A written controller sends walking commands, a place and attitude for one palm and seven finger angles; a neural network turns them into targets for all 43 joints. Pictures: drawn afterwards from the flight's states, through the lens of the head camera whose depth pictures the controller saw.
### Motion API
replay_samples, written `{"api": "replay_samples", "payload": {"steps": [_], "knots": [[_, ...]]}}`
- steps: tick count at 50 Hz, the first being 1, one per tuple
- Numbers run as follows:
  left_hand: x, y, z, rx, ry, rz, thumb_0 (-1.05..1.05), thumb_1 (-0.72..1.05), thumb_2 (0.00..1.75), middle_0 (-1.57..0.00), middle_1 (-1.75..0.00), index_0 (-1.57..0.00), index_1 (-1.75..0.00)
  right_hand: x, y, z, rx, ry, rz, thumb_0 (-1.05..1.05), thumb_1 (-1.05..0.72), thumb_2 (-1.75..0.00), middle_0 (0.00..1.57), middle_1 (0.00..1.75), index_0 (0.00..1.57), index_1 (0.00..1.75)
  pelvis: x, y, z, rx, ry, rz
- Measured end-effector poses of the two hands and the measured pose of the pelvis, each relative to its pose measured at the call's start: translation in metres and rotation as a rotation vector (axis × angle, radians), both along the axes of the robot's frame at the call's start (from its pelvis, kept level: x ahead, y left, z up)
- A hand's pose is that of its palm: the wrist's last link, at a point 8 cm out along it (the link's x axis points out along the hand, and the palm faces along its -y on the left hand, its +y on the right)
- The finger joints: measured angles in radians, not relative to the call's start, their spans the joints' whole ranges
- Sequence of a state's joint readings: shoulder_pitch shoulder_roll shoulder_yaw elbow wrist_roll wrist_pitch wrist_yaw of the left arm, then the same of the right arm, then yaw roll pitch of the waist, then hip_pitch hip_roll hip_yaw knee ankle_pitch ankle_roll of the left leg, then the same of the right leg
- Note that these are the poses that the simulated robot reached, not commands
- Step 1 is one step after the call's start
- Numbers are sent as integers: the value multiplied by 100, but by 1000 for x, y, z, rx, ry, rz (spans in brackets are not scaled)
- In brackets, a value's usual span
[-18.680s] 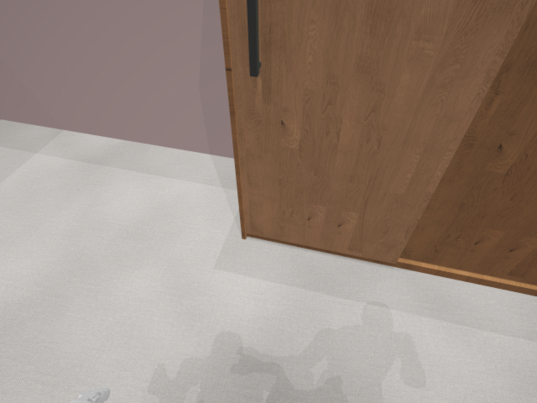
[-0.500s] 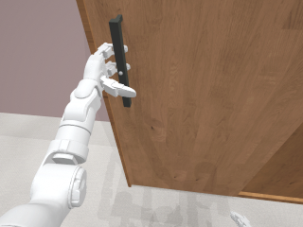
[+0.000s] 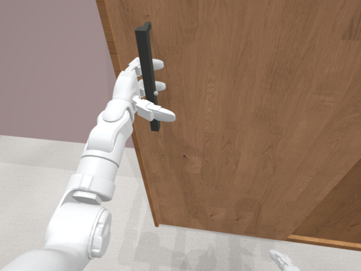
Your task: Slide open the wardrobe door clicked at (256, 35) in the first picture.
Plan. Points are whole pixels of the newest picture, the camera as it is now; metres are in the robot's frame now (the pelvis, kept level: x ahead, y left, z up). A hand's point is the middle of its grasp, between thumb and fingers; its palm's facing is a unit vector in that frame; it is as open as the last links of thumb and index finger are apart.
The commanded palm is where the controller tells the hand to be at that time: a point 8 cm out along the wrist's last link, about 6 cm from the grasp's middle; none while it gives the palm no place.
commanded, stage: slide the fingers in behind the handle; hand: left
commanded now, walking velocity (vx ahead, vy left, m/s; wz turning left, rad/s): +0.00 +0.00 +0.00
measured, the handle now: (152, 83) +0.48 +0.09 +0.19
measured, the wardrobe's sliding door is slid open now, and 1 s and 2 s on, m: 0.00 0.00 0.00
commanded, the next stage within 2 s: grip the handle and tug to test in 0.66 s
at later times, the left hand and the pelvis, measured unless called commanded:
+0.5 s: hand (156, 93) +0.42 +0.07 +0.21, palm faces -0.09 -1.00 -0.01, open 14.3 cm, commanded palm +0.40 +0.11 +0.20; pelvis +0.00 +0.00 +0.00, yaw +1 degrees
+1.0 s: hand (157, 92) +0.43 +0.07 +0.21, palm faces -0.08 -1.00 -0.02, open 12.8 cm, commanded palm +0.41 +0.11 +0.20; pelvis +0.00 +0.00 +0.00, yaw +1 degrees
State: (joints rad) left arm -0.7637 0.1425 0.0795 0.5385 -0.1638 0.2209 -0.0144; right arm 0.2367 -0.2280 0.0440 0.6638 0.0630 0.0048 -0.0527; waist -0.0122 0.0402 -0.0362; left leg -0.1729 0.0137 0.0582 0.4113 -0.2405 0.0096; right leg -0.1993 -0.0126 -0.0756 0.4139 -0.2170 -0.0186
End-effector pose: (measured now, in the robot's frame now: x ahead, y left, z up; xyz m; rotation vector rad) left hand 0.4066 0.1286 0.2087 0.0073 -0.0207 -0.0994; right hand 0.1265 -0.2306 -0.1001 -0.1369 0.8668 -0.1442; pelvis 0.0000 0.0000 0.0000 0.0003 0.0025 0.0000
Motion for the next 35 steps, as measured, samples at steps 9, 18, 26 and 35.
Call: {"api": "replay_samples", "payload": {"steps": [9, 18, 26, 35], "knots": [[-2, -2, 0, 4, -6, 13, -1, -50, 30, -25, -120, -22, -120, -1, 0, -2, 1, 16, 6, 1, -91, -90, 20, 30, 20, 30, 2, 0, 0, 1, -1, 4], [-2, -3, 0, 10, -4, 17, -1, -50, 30, -25, -120, -22, -120, 6, 1, -2, -2, 13, 22, 1, -91, -90, 20, 30, 20, 30, 3, 0, 0, 0, 0, 12], [-2, -2, 0, 6, 1, 13, -1, -50, 30, -26, -120, -23, -120, 13, 4, 0, -2, -2, 36, 1, -91, -90, 20, 30, 20, 30, 3, -1, 0, 0, 2, 15], [1, -2, 0, 8, 10, 10, -1, -50, 30, -28, -120, -25, -120, 12, 5, 0, -8, 3, 37, 1, -91, -90, 20, 30, 20, 30, 0, 0, -1, -1, 3, 20]]}}
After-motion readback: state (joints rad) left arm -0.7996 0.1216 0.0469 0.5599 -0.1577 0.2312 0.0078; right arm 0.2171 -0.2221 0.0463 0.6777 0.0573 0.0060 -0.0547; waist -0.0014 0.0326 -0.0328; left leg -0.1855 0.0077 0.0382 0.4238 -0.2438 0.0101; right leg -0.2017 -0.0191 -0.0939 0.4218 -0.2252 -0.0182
